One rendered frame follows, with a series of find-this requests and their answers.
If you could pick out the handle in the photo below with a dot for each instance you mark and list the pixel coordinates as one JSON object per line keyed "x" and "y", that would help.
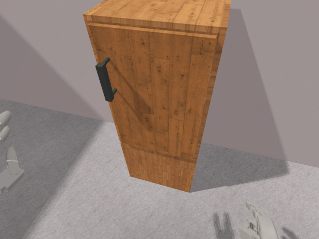
{"x": 105, "y": 81}

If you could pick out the cupboard door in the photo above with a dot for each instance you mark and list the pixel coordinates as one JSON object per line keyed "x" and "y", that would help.
{"x": 161, "y": 78}

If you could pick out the left robot hand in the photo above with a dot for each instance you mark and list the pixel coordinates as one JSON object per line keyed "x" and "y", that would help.
{"x": 13, "y": 174}

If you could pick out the right robot hand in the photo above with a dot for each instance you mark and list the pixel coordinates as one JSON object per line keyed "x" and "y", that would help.
{"x": 262, "y": 229}

